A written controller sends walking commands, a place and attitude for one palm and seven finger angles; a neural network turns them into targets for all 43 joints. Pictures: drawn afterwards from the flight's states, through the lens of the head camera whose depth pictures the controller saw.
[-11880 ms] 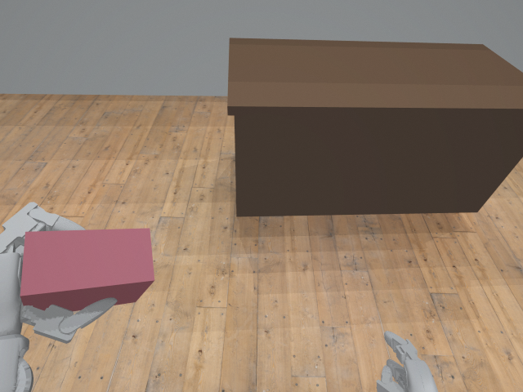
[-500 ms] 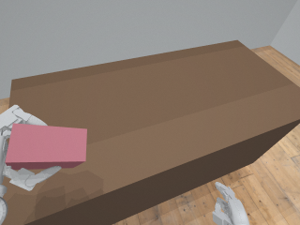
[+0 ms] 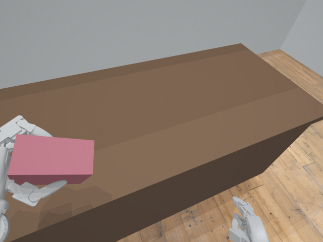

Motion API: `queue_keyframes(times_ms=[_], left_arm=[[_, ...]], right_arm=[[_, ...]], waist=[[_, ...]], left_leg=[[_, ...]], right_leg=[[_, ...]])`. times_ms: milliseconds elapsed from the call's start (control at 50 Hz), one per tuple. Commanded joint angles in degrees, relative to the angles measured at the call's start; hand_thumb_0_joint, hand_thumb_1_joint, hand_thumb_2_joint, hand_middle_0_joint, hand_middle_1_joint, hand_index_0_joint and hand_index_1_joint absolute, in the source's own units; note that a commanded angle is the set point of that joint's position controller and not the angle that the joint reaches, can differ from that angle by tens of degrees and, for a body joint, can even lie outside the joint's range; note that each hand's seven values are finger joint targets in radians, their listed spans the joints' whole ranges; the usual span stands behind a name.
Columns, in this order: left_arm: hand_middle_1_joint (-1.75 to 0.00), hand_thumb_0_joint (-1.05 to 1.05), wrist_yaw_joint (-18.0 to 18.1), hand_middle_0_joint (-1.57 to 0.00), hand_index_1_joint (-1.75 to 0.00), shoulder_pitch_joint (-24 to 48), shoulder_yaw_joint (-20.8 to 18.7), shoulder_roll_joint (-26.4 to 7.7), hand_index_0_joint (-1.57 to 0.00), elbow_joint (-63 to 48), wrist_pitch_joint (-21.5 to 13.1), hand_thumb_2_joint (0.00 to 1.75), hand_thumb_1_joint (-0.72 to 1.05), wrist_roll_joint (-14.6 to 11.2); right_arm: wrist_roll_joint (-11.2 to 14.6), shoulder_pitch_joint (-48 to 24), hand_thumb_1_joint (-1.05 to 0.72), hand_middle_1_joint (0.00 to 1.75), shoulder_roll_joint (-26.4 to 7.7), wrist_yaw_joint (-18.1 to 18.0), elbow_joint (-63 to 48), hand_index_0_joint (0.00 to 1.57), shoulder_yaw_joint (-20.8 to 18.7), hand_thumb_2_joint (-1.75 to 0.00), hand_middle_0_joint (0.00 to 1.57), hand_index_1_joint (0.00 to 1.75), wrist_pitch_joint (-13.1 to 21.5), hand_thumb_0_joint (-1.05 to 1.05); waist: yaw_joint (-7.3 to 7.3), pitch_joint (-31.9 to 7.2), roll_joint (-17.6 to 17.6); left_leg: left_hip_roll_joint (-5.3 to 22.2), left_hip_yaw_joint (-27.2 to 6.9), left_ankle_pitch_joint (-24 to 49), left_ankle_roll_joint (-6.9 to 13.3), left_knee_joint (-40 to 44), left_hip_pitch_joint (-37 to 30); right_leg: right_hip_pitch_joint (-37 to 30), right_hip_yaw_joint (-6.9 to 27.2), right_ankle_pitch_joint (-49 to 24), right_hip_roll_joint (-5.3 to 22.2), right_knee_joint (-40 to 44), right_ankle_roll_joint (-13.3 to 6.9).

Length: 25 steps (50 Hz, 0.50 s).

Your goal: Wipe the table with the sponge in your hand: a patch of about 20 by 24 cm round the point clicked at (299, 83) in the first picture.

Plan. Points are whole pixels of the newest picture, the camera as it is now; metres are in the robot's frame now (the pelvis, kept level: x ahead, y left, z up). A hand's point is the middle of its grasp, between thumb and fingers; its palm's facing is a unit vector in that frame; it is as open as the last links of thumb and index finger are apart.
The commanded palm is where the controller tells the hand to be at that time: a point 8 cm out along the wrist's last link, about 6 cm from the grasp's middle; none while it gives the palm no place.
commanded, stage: shuffle to correct the standing spot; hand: left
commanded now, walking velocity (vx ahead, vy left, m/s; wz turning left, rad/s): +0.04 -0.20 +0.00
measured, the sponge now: (65, 163) +0.23 +0.21 +0.13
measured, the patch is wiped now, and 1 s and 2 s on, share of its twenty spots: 0.00 0.00 0.00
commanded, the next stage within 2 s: come to a stop and stand still in 0.10 s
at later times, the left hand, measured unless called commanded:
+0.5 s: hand (58, 167) +0.21 +0.21 +0.15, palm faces +0.34 -0.84 -0.42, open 10.5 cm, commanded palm +0.16 +0.25 +0.17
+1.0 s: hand (0, 169) +0.20 +0.31 +0.14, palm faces +0.42 -0.83 -0.37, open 10.5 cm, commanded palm +0.14 +0.32 +0.17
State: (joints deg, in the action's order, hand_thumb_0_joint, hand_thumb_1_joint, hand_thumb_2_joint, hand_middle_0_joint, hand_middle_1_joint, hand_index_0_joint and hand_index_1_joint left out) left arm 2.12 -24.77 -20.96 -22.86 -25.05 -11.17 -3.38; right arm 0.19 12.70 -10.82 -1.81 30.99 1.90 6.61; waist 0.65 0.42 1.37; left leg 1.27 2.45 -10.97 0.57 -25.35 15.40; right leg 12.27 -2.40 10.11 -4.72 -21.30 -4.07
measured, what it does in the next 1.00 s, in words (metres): stands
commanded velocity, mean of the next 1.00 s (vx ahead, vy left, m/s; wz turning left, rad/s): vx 0.01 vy -0.02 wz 0.00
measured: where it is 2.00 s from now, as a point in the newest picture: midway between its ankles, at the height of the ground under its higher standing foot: outside the picture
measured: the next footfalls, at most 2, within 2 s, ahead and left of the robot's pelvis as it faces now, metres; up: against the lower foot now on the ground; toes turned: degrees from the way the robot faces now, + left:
none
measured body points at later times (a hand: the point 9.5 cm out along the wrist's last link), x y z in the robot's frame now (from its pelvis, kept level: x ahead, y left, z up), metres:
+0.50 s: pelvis +0.01 -0.04 +0.00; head +0.01 -0.04 +0.45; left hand +0.19 +0.25 +0.17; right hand +0.18 -0.27 -0.08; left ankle +0.03 +0.11 -0.74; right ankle +0.01 -0.07 -0.74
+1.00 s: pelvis -0.02 +0.04 +0.00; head +0.01 +0.07 +0.45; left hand +0.17 +0.35 +0.16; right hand +0.15 -0.19 -0.07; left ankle +0.01 +0.11 -0.74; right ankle +0.01 -0.07 -0.74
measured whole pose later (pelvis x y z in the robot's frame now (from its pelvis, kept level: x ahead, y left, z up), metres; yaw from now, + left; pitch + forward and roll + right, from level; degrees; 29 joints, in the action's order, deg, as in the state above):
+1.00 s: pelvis -0.02 +0.04 +0.00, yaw +0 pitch -1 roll -1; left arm 6.3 -22.2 -21.8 -23.9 -22.8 -12.3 -2.5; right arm 0.2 14.4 -10.6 -2.8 34.9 2.0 9.4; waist 2.5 3.1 3.7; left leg -2.9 -0.1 -11.7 3.6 -26.9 14.6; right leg 13.1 -1.7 10.7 -1.9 -24.2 -1.1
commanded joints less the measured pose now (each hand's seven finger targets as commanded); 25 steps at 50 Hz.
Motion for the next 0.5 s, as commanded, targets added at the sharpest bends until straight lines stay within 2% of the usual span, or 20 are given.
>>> queue_keyframes(times_ms=[0,20,80,100,120,140,180,200,220,280,300,320,340,380,400,440,480], left_arm=[[-1.60,0.00,1.2,-1.20,-1.60,4.8,-7.4,-10.9,-1.20,-13.8,-2.9,1.30,0.10,-1.3],[-1.60,0.00,1.1,-1.20,-1.60,4.9,-5.6,-8.8,-1.20,-12.9,-2.8,1.30,0.10,-1.6],[-1.60,0.00,1.3,-1.20,-1.60,5.2,-6.5,-9.6,-1.20,-14.3,-2.5,1.30,0.10,-1.7],[-1.60,0.00,1.5,-1.20,-1.60,6.1,-7.5,-11.2,-1.20,-15.7,-2.3,1.30,0.10,-1.7],[-1.60,0.00,1.5,-1.20,-1.60,6.2,-6.0,-9.4,-1.20,-14.9,-2.4,1.30,0.10,-1.9],[-1.60,0.00,1.6,-1.20,-1.60,6.4,-6.3,-9.7,-1.20,-15.6,-2.4,1.30,0.10,-1.8],[-1.60,0.00,1.7,-1.20,-1.60,5.2,-7.1,-10.3,-1.20,-14.8,-2.0,1.30,0.10,-1.8],[-1.60,0.00,2.1,-1.20,-1.60,4.8,-7.9,-11.2,-1.20,-15.1,-1.6,1.30,0.10,-1.8],[-1.60,0.00,2.2,-1.20,-1.60,3.6,-6.6,-9.3,-1.20,-13.3,-1.7,1.30,0.10,-1.9],[-1.60,0.00,2.8,-1.20,-1.60,1.1,-6.7,-9.0,-1.20,-12.0,-1.3,1.30,0.10,-1.7],[-1.60,0.00,3.2,-1.20,-1.60,0.6,-7.3,-9.9,-1.20,-12.0,-1.1,1.30,0.10,-1.6],[-1.60,0.00,3.1,-1.20,-1.60,0.6,-5.7,-8.2,-1.20,-11.4,-1.2,1.30,0.10,-1.6],[-1.60,0.00,3.2,-1.20,-1.60,1.0,-6.3,-9.1,-1.20,-11.9,-1.2,1.30,0.10,-1.4],[-1.60,0.00,3.4,-1.20,-1.60,0.4,-6.6,-9.4,-1.20,-11.1,-1.1,1.30,0.10,-1.4],[-1.60,0.00,3.6,-1.20,-1.60,1.7,-7.2,-10.5,-1.20,-12.2,-1.0,1.30,0.10,-1.3],[-1.60,0.00,3.5,-1.20,-1.60,2.5,-5.5,-8.9,-1.20,-11.4,-1.0,1.30,0.10,-1.3],[-1.60,0.00,3.6,-1.20,-1.60,3.2,-5.1,-8.8,-1.20,-11.3,-0.8,1.30,0.10,-1.1]], right_arm=[[0.8,-5.7,-0.90,0.30,-7.6,-0.6,-8.7,0.20,-3.2,-0.90,0.20,0.30,2.6,0.00],[0.6,-5.4,-0.90,0.30,-7.6,-0.6,-8.5,0.20,-3.1,-0.90,0.20,0.30,2.4,0.00],[0.7,-4.9,-0.90,0.30,-7.7,-0.9,-8.6,0.20,-3.7,-0.90,0.20,0.30,2.3,0.00],[1.0,-6.0,-0.90,0.30,-7.6,-0.9,-8.6,0.20,-3.4,-0.90,0.20,0.30,2.4,0.00],[0.6,-5.5,-0.90,0.30,-7.8,-0.9,-8.1,0.20,-3.4,-0.90,0.20,0.30,2.3,0.00],[0.8,-5.4,-0.90,0.30,-7.7,-1.0,-8.5,0.20,-3.7,-0.90,0.20,0.30,2.4,0.00],[0.8,-5.1,-0.90,0.30,-7.8,-1.0,-8.3,0.20,-3.9,-0.90,0.20,0.30,2.2,0.00],[1.2,-6.2,-0.90,0.30,-7.7,-1.0,-8.2,0.20,-3.6,-0.90,0.20,0.30,2.2,0.00],[0.9,-5.9,-0.90,0.30,-7.6,-0.9,-7.8,0.20,-3.2,-0.90,0.20,0.30,2.0,0.00],[1.5,-5.9,-0.90,0.30,-7.5,-0.7,-7.7,0.20,-3.2,-0.90,0.20,0.30,1.8,0.00],[1.7,-6.6,-0.90,0.30,-7.7,-0.7,-7.3,0.20,-3.0,-0.90,0.20,0.30,1.7,0.00],[1.5,-6.5,-0.90,0.30,-7.8,-0.7,-7.1,0.20,-2.8,-0.90,0.20,0.30,1.5,0.00],[1.6,-6.9,-0.90,0.30,-7.7,-0.9,-7.4,0.20,-2.8,-0.90,0.20,0.30,1.5,0.00],[1.7,-6.8,-0.90,0.30,-7.8,-1.0,-7.1,0.20,-2.7,-0.90,0.20,0.30,1.2,0.00],[1.8,-7.9,-0.90,0.30,-8.0,-1.1,-6.9,0.20,-2.6,-0.90,0.20,0.30,1.2,0.00],[1.6,-7.4,-0.90,0.30,-7.9,-1.3,-6.9,0.20,-2.5,-0.90,0.20,0.30,1.1,0.00],[1.5,-7.4,-0.90,0.30,-8.0,-1.5,-6.7,0.20,-2.5,-0.90,0.20,0.30,1.1,0.00]], waist=[[0.24,-8.0,-4.7],[0.14,-8.0,-4.4],[0.23,-8.4,-5.1],[0.18,-8.3,-5.2],[0.06,-8.7,-5.3],[0.10,-8.5,-6.0],[0.32,-8.8,-4.9],[0.24,-8.7,-5.6],[0.29,-9.2,-4.5],[0.41,-9.2,-3.0],[0.42,-8.7,-3.2],[0.30,-8.4,-2.7],[0.52,-8.3,-2.1],[0.71,-8.7,0.2],[0.65,-8.7,-1.3],[0.64,-9.0,-1.6],[0.78,-8.7,-2.2]], left_leg=[[6.5,-6.2,2.1,0.8,2.2,-6.0],[6.4,-5.8,0.5,1.1,1.6,-5.6],[5.9,-5.1,0.2,1.2,-0.3,-5.6],[5.7,-4.9,0.4,1.2,-0.3,-6.2],[5.7,-4.8,0.0,1.4,-0.8,-5.7],[5.5,-4.8,-0.1,1.3,-1.2,-5.6],[5.5,-4.3,0.4,1.5,-2.4,-5.2],[4.9,-4.0,0.4,1.5,-2.4,-5.5],[4.5,-4.0,-0.1,1.8,-3.1,-4.8],[2.5,-3.5,-0.3,1.8,-5.8,-3.6],[2.3,-3.8,0.5,1.8,-5.6,-3.7],[2.3,-4.0,1.2,2.0,-5.3,-3.3],[2.2,-4.2,1.3,2.1,-4.8,-3.3],[2.5,-4.3,3.0,2.3,-4.4,-2.8],[2.7,-4.3,4.7,2.4,-3.6,-4.6],[3.0,-4.8,5.6,2.6,-2.3,-5.5],[3.2,-5.0,5.4,2.7,-1.6,-6.1]], right_leg=[[1.5,6.3,-5.8,7.8,3.3,2.1],[1.9,6.5,-4.8,7.9,3.7,2.3],[2.3,8.1,-5.9,8.5,3.6,2.5],[3.0,8.0,-5.7,8.4,3.7,2.7],[2.7,7.8,-5.2,8.4,3.8,3.0],[2.7,8.4,-5.4,8.4,3.6,3.1],[2.2,8.8,-6.5,8.7,3.6,3.7],[2.5,9.0,-6.5,9.0,4.0,4.2],[1.8,9.3,-6.2,9.4,4.9,5.0],[0.3,12.8,-8.1,11.8,7.6,6.7],[0.5,12.4,-9.2,12.0,7.8,6.8],[0.2,11.8,-10.1,12.1,7.7,7.1],[-0.2,12.2,-11.1,12.0,7.8,7.7],[-2.2,11.6,-15.1,12.3,7.2,8.8],[-1.2,10.6,-17.0,12.0,6.6,8.9],[-1.4,9.7,-16.7,11.3,5.8,9.1],[-1.0,9.9,-15.4,11.1,6.3,9.2]])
